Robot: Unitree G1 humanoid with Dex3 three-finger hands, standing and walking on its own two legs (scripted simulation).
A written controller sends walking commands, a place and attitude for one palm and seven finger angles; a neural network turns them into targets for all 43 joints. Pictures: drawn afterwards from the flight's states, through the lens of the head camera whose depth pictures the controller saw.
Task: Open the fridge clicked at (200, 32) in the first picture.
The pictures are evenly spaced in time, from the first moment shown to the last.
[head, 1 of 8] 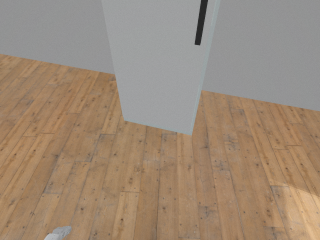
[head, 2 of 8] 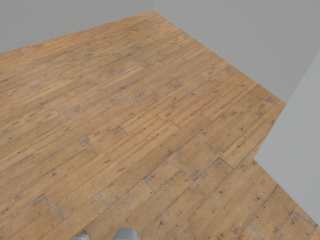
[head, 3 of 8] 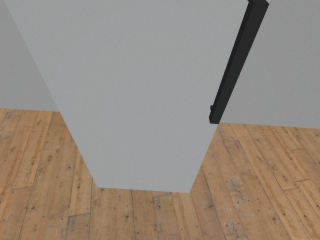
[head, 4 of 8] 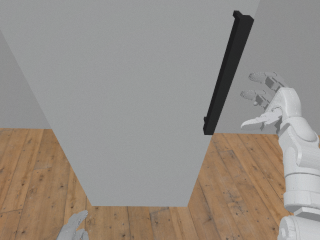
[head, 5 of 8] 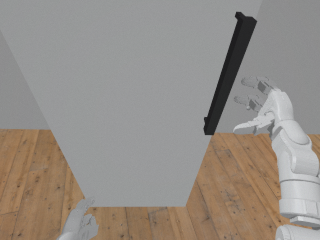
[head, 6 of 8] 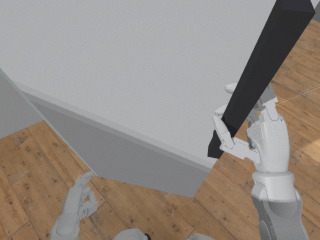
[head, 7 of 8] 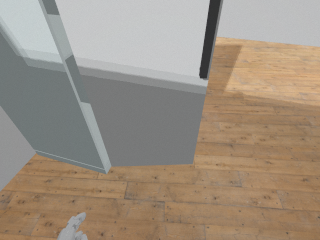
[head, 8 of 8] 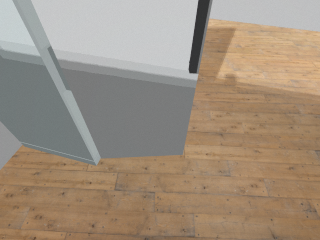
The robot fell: no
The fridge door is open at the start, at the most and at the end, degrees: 0 79 72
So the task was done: yes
